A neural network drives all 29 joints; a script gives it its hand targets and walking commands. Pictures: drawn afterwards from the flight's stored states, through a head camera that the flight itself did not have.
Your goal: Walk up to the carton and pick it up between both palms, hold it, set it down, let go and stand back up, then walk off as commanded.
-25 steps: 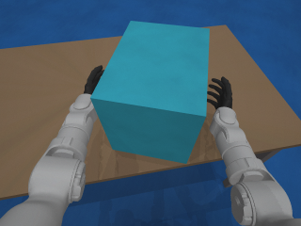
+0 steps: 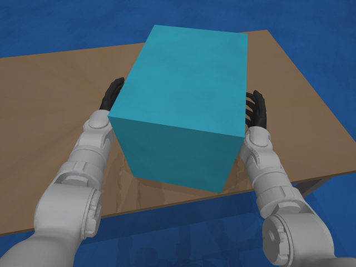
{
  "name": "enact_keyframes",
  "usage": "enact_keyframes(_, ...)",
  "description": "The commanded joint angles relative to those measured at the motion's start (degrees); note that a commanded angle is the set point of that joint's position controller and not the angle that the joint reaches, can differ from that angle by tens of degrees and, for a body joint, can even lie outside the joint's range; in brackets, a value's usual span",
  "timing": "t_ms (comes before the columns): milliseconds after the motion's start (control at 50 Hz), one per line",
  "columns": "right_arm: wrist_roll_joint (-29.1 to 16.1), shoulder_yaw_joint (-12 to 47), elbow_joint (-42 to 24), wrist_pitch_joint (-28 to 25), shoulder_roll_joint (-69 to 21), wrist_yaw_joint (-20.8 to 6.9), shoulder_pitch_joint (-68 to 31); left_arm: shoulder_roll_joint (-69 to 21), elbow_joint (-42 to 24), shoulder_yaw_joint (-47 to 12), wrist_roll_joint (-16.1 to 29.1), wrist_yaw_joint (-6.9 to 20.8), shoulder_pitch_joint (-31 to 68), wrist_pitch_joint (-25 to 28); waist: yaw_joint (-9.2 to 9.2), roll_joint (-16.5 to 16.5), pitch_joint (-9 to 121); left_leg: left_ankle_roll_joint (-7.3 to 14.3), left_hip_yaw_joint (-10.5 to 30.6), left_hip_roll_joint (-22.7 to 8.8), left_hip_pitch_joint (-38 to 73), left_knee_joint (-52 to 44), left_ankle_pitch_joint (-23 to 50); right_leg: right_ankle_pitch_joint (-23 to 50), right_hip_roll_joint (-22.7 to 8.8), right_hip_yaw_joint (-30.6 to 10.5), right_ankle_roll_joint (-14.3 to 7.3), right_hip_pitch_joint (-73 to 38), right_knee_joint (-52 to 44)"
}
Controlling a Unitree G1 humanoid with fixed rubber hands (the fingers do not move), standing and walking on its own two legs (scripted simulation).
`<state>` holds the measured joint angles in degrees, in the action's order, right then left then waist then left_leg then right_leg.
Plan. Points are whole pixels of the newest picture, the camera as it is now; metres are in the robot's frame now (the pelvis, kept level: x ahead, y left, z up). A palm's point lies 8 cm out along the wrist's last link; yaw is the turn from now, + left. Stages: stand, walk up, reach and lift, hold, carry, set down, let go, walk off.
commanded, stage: reach and lift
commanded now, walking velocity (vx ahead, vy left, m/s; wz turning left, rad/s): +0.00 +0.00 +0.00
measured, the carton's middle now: (187, 109) +0.48 -0.04 +0.05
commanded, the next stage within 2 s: none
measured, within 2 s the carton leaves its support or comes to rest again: leaves its support in 0.96 s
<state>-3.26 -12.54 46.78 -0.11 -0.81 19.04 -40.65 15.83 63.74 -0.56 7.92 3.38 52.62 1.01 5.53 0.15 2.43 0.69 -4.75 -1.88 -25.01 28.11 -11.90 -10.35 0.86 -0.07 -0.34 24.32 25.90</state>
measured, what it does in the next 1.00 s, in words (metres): stands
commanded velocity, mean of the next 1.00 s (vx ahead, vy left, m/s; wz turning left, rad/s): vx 0.00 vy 0.00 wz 0.00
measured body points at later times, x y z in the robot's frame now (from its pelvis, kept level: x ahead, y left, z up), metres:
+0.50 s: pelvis +0.00 +0.00 +0.00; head +0.05 +0.01 +0.45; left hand +0.47 +0.13 +0.10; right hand +0.39 -0.19 +0.07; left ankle +0.02 +0.11 -0.74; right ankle +0.02 -0.12 -0.74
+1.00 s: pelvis +0.00 +0.00 +0.00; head +0.05 +0.01 +0.45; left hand +0.47 +0.13 +0.10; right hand +0.38 -0.19 +0.07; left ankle +0.02 +0.11 -0.74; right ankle +0.02 -0.12 -0.74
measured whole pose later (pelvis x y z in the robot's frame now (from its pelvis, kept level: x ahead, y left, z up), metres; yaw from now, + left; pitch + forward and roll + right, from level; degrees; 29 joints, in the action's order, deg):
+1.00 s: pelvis +0.00 +0.00 +0.00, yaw +0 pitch +9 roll -1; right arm 11.9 -27.6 47.0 -11.8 -7.7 14.4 -37.3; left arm 13.2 72.7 5.5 -3.4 7.7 55.1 11.3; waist 5.5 0.1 4.2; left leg 0.7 -4.7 -1.9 -25.0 28.1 -12.0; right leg -10.1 0.8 -0.1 -0.1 24.0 25.3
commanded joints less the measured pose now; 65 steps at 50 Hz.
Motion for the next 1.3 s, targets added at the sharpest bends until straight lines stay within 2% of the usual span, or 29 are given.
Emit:
enact_keyframes(0,6.9,-1.4,-8.1,-5.6,-5.7,-2.8,-32.8,-4.4,-9.9,6.0,-6.0,1.3,32.8,4.8,4.70,2.7,43.8,-2.4,3.1,1.3,17.8,1.7,16.4,23.0,-0.6,2.6,2.4,-8.9,-2.4)
enact_keyframes(40,8.4,-1.8,-4.7,-5.4,-7.4,-2.8,-28.6,-4.5,-10.1,6.9,-6.6,1.8,31.5,5.5,6.00,2.5,42.0,-2.2,3.3,1.7,14.8,0.3,14.4,27.1,-2.0,1.5,3.4,-12.8,-1.8)
enact_keyframes(60,9.4,-1.0,-6.9,-6.1,-9.0,-3.1,-29.8,-5.6,-9.3,8.4,-7.9,2.6,30.6,5.4,4.99,0.5,42.0,-1.9,2.9,1.7,15.4,0.3,16.1,29.7,-2.3,1.2,4.1,-14.4,-2.0)
enact_keyframes(100,10.5,0.4,-9.0,-8.0,-14.3,-4.3,-31.1,-10.5,-12.1,7.4,-9.2,3.2,31.2,7.1,3.89,3.1,45.8,-2.4,2.5,2.1,16.5,0.5,19.0,32.3,-2.0,2.0,3.5,-16.9,-1.2)
enact_keyframes(120,13.6,-0.2,-9.2,-8.0,-16.4,-5.5,-33.2,-12.4,-9.7,8.5,-10.1,4.3,32.4,7.7,3.78,-0.2,44.3,-1.9,2.8,2.1,15.0,0.0,16.4,30.8,-2.4,2.4,3.6,-17.0,-1.6)
enact_keyframes(180,18.5,-0.2,-4.5,-9.0,-29.4,-9.3,-34.2,-25.9,-2.9,8.4,-15.1,7.9,32.0,8.8,4.22,-0.7,40.5,-1.3,2.2,2.5,13.6,-2.7,13.7,30.2,-2.5,2.3,3.8,-20.9,-2.2)
enact_keyframes(240,21.2,3.2,-4.8,-11.1,-42.0,-14.5,-36.3,-41.0,-1.2,3.0,-15.9,9.9,33.5,11.1,2.76,4.8,44.7,-2.8,2.3,2.1,18.5,-2.0,21.1,29.4,-1.5,2.7,2.5,-20.6,-2.3)
enact_keyframes(320,20.1,7.2,-3.1,-11.1,-39.6,-15.6,-33.2,-41.0,1.6,3.4,-15.0,9.8,30.4,12.6,3.23,3.2,41.9,-3.2,3.6,1.3,21.0,-1.7,23.6,29.9,-0.2,3.3,1.8,-20.4,-3.1)
enact_keyframes(360,19.0,9.3,-4.5,-11.4,-40.5,-16.1,-34.4,-40.1,1.2,2.9,-15.0,9.4,31.8,13.6,1.18,3.2,44.2,-2.9,3.4,1.4,19.7,-1.2,24.0,32.4,-0.5,2.4,1.9,-22.1,-2.5)
enact_keyframes(460,19.1,8.6,-3.9,-9.7,-40.8,-16.0,-34.1,-40.7,-0.1,1.8,-14.6,9.4,33.3,13.1,2.87,3.7,40.3,-2.5,4.0,2.0,17.9,-3.1,18.1,28.4,-0.6,2.4,1.9,-21.6,-3.5)
enact_keyframes(500,18.9,8.2,-4.2,-9.5,-40.2,-16.1,-33.5,-39.8,2.6,3.2,-15.3,9.9,33.3,12.6,1.76,3.6,39.4,-2.3,3.2,1.8,19.8,-3.3,17.2,25.6,-0.6,2.3,2.0,-21.2,-4.5)
enact_keyframes(520,18.6,8.6,-3.1,-9.2,-39.8,-16.3,-33.2,-39.6,3.3,4.0,-15.3,9.7,32.6,12.6,2.71,2.1,40.1,-1.8,3.4,1.8,19.2,-3.9,16.7,26.0,-0.3,2.8,2.3,-20.0,-4.3)
enact_keyframes(560,19.3,9.3,-2.8,-9.3,-39.9,-16.4,-34.0,-38.9,2.3,4.4,-15.9,9.6,33.3,12.9,0.60,2.7,40.2,-1.9,3.1,1.6,18.3,-3.4,16.6,25.6,-0.9,2.0,2.3,-20.8,-4.0)
enact_keyframes(600,18.0,9.6,-3.6,-9.2,-40.1,-16.2,-32.7,-39.7,2.9,4.9,-16.2,9.7,31.8,12.2,0.97,3.6,39.5,-1.8,2.8,2.0,18.0,-3.5,18.0,28.5,-1.0,1.9,2.4,-22.1,-3.9)
enact_keyframes(620,17.2,11.7,-5.5,-9.7,-42.6,-16.1,-34.9,-41.0,1.8,3.5,-15.1,9.7,31.6,12.5,0.27,1.0,41.7,-1.2,2.7,2.3,16.5,-3.5,17.7,31.3,-1.2,1.9,2.8,-23.8,-3.0)
enact_keyframes(640,18.2,9.5,-3.7,-9.6,-40.7,-16.0,-32.7,-41.0,2.1,3.5,-15.2,10.0,32.5,12.4,2.34,2.8,40.4,-1.8,3.1,2.1,18.1,-3.4,18.3,29.8,-0.8,2.1,2.4,-22.1,-3.6)
enact_keyframes(660,18.9,8.8,-2.4,-9.4,-40.4,-15.9,-32.4,-39.7,3.5,5.2,-16.3,10.0,31.7,12.2,1.40,2.3,38.3,-1.6,3.0,1.9,16.6,-3.4,17.0,28.3,-0.9,2.0,2.7,-23.4,-3.7)
enact_keyframes(740,17.5,12.7,-4.3,-12.7,-43.3,-15.6,-34.3,-44.7,-5.7,-1.4,-13.4,8.1,36.0,15.1,1.24,5.5,49.0,-3.1,4.2,1.2,20.5,-0.7,25.0,31.4,-0.3,2.6,1.9,-21.5,-2.3)
enact_keyframes(780,17.1,14.5,-7.7,-13.7,-42.7,-15.4,-34.4,-43.9,-4.2,0.2,-14.6,8.3,34.1,15.1,0.73,3.4,48.7,-2.7,3.9,1.1,22.2,-0.6,26.8,33.8,0.2,2.5,2.3,-21.6,-3.0)
enact_keyframes(860,19.0,11.0,-2.2,-14.5,-40.3,-15.6,-35.1,-41.7,-4.1,0.3,-14.4,7.4,38.4,15.9,0.94,5.6,46.2,-3.5,4.2,1.0,22.1,-0.5,25.0,28.1,0.1,2.8,2.1,-17.7,-3.6)
enact_keyframes(920,19.0,13.4,-2.7,-17.3,-40.9,-15.4,-34.8,-42.0,-5.6,0.0,-14.8,6.7,38.8,17.7,0.74,3.9,47.4,-3.5,3.8,0.6,21.4,0.0,27.2,32.4,0.3,2.3,2.0,-20.3,-3.3)
enact_keyframes(960,18.9,13.9,-3.5,-19.0,-40.1,-15.5,-35.5,-43.3,-6.8,-2.0,-14.1,6.1,38.7,18.5,0.32,6.1,50.6,-4.2,3.4,0.9,22.4,-0.1,28.1,32.7,0.5,2.7,1.8,-19.2,-3.5)
enact_keyframes(1000,18.1,14.3,-6.1,-20.3,-39.0,-15.7,-38.2,-43.3,-7.4,-1.3,-14.5,5.7,38.4,18.8,-0.45,5.2,48.7,-3.6,3.6,0.6,22.6,-0.9,28.4,31.4,0.5,2.7,1.7,-19.4,-3.8)
enact_keyframes(1040,19.5,11.5,0.9,-20.2,-36.2,-15.7,-35.0,-40.9,-5.8,-0.2,-15.7,5.2,39.9,18.7,0.67,7.3,46.2,-4.1,4.3,-0.2,24.9,-1.2,27.3,26.0,0.7,3.5,1.4,-16.1,-4.8)
enact_keyframes(1080,19.0,12.5,-3.3,-21.8,-36.5,-16.9,-39.3,-42.5,-11.0,-1.6,-14.3,4.2,43.2,19.9,-0.79,8.2,51.7,-4.6,4.2,-0.6,28.4,-0.7,31.0,24.5,1.7,4.6,1.0,-12.8,-5.2)
enact_keyframes(1100,19.9,12.4,-3.3,-21.9,-35.6,-17.1,-39.1,-42.0,-10.2,-0.6,-15.4,3.8,41.8,20.2,-0.62,5.7,50.4,-4.3,4.0,-0.7,28.8,-0.6,29.7,23.3,1.7,4.7,1.1,-11.7,-5.7)
enact_keyframes(1140,19.8,12.4,-1.9,-23.2,-35.4,-17.0,-39.2,-43.2,-12.8,-3.3,-14.1,3.1,43.8,20.8,-0.47,8.8,52.5,-5.1,3.4,-0.4,29.7,-0.5,31.0,23.2,1.8,4.7,0.6,-11.4,-5.3)
enact_keyframes(1220,21.1,11.0,0.7,-23.9,-34.6,-17.0,-38.7,-40.0,-7.9,-0.9,-15.4,3.5,43.8,21.5,-1.34,5.5,48.2,-3.8,2.2,0.5,24.7,-2.1,24.0,21.3,0.6,3.8,1.4,-13.4,-6.1)
enact_keyframes(1280,18.3,15.1,-2.9,-25.6,-35.1,-17.8,-38.6,-40.7,-11.7,-3.1,-13.1,2.3,42.1,22.4,-2.95,5.3,54.4,-4.0,2.4,0.0,25.0,-1.9,29.7,28.5,1.4,3.9,1.4,-17.2,-3.8)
